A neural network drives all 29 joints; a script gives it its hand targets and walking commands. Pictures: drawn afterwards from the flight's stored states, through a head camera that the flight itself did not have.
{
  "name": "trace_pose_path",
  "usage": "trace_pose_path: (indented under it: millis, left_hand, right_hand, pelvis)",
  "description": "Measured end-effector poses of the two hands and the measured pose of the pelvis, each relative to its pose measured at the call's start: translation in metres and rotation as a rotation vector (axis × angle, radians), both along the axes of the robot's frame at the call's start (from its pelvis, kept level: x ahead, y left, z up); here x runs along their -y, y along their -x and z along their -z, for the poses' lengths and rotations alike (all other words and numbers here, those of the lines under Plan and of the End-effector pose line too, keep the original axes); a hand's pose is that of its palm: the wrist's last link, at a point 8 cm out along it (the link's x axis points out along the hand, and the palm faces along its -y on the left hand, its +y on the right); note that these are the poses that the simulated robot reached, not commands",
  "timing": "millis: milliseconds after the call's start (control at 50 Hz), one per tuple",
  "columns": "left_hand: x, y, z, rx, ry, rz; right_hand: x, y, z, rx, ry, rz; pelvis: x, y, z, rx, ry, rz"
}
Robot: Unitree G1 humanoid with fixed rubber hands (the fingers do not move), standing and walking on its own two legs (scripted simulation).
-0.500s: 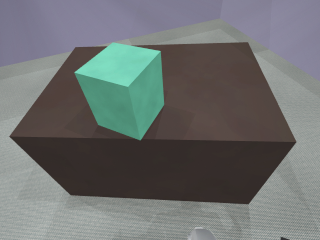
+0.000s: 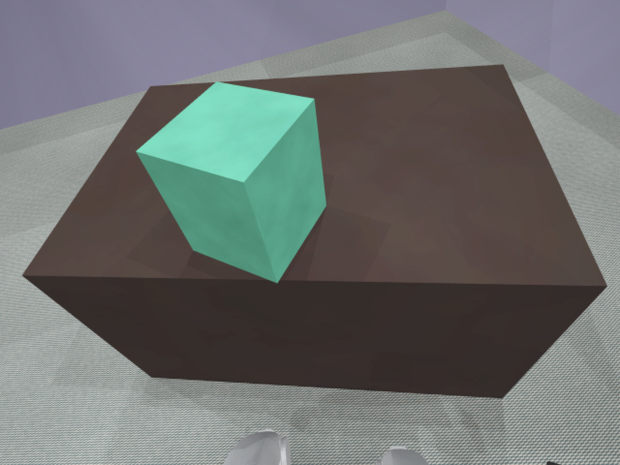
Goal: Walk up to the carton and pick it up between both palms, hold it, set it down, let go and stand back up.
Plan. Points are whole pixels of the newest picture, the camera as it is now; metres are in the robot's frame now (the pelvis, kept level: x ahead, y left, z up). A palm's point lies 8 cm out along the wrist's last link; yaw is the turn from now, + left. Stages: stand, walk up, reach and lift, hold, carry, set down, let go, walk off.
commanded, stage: walk up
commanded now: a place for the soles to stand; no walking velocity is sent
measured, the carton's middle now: (247, 183) +0.59 +0.12 +0.01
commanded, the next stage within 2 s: none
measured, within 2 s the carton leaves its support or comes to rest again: neither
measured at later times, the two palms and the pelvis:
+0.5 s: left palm out of the picture +0.09 +0.51 -0.08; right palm out of the picture +0.16 -0.16 -0.12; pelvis +0.06 +0.17 -0.01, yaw +2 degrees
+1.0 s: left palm out of the picture +0.17 +0.59 -0.16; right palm out of the picture +0.14 -0.04 -0.11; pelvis +0.10 +0.29 -0.03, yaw -1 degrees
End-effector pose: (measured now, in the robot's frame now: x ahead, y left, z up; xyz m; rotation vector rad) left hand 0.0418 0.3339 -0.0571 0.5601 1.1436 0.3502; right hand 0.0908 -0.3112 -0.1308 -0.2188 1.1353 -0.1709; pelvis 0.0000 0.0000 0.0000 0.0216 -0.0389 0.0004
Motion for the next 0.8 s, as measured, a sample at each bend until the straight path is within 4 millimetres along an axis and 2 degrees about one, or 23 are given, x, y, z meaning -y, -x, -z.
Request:
trace_pose_path:
  millis: [120,220,280,380,460,500,580,640,720,760,800]
  left_hand:
    - [-0.037,-0.01,0.027,0.033,0.026,-0.019]
    - [-0.083,-0.017,0.059,0.051,0.056,-0.042]
    - [-0.107,-0.026,0.068,0.034,0.066,-0.041]
    - [-0.139,-0.047,0.049,0.027,0.059,-0.033]
    - [-0.16,-0.053,0.027,0.003,0.039,-0.032]
    - [-0.172,-0.046,0.02,-0.006,0.019,-0.05]
    - [-0.195,-0.009,0.026,-0.081,-0.009,-0.107]
    - [-0.215,-0.003,0.028,-0.098,-0.002,-0.124]
    - [-0.248,-0.026,0.035,-0.06,0.028,-0.087]
    - [-0.267,-0.044,0.049,-0.036,0.051,-0.049]
    - [-0.283,-0.064,0.068,-0.016,0.07,-0.022]
  right_hand:
    - [-0.031,-0.027,0.002,0.039,0.046,-0.017]
    - [-0.067,-0.055,0.004,0.093,0.107,-0.037]
    - [-0.091,-0.058,0.003,0.114,0.114,-0.031]
    - [-0.121,-0.051,-0.007,0.071,0.107,0.008]
    - [-0.142,-0.057,-0.015,0.049,0.1,0.014]
    - [-0.153,-0.069,-0.016,0.041,0.096,-0.01]
    - [-0.182,-0.11,-0.024,0.11,0.102,-0.071]
    - [-0.206,-0.136,-0.038,0.172,0.112,-0.095]
    - [-0.24,-0.144,-0.038,0.204,0.123,-0.1]
    - [-0.255,-0.139,-0.028,0.211,0.136,-0.082]
    - [-0.269,-0.124,-0.01,0.181,0.149,-0.063]
  pelvis:
    - [-0.038,-0.013,0.018,0.017,0.034,-0.024]
    - [-0.086,-0.026,0.04,0.031,0.064,-0.048]
    - [-0.112,-0.036,0.043,0.043,0.053,-0.032]
    - [-0.142,-0.054,0.024,0.061,0.047,-0.011]
    - [-0.162,-0.062,0.009,0.035,0.026,-0.009]
    - [-0.17,-0.063,0.006,0.014,0.016,-0.033]
    - [-0.189,-0.061,0.008,0.034,0.042,-0.045]
    - [-0.21,-0.063,0.006,0.036,0.05,-0.053]
    - [-0.247,-0.069,0.011,0.032,0.048,-0.046]
    - [-0.268,-0.073,0.024,0.039,0.046,-0.027]
    - [-0.284,-0.075,0.038,0.06,0.021,-0.018]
